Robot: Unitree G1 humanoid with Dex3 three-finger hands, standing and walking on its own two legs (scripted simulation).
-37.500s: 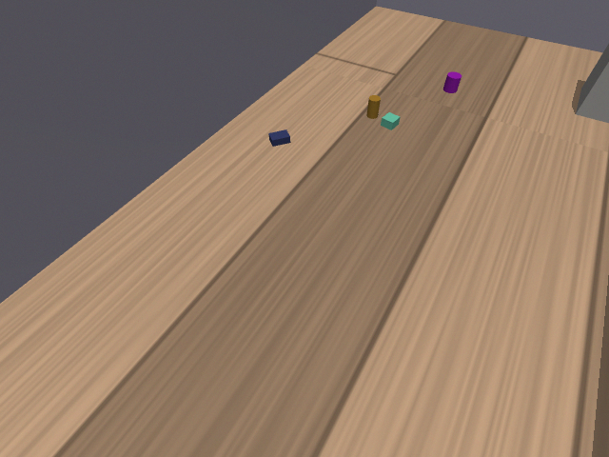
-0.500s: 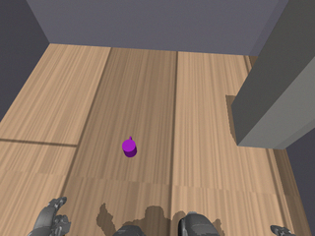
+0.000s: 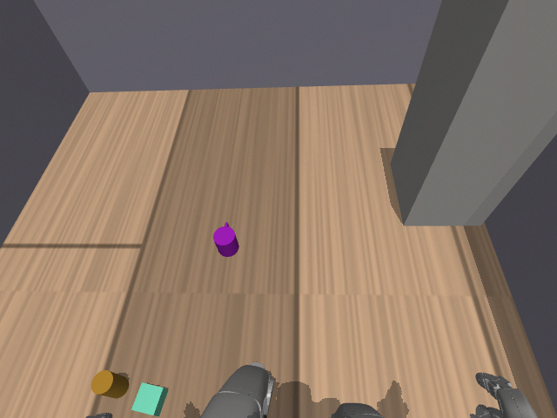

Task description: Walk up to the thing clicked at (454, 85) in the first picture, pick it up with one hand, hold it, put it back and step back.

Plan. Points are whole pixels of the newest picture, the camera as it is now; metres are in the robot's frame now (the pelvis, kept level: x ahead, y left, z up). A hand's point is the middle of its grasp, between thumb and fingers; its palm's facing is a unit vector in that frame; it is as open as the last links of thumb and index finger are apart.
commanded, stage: step back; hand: left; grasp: from above
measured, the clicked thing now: (226, 238) +0.77 +0.30 -0.71
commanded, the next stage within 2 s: stand in 1.78 s
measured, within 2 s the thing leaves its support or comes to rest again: neither
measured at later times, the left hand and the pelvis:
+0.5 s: hand out of the picture -0.09 +0.28 -0.14, palm faces +0.07 -0.92 -0.39, open 7.4 cm; pelvis -0.18 +0.00 +0.00, yaw +3 degrees
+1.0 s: hand out of the picture -0.25 +0.28 -0.14, palm faces +0.10 -0.91 -0.41, open 7.4 cm; pelvis -0.29 -0.01 +0.00, yaw +6 degrees
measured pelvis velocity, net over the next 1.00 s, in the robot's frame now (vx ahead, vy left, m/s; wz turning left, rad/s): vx -0.29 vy -0.01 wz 0.10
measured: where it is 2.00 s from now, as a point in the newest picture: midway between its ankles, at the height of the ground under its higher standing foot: outside the picture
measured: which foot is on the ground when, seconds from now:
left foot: up 0.00-0.24, down 0.26-0.62, up 0.64-0.88, down 0.90-1.00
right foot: down 0.00-0.28, up 0.30-0.58, down 0.60-1.00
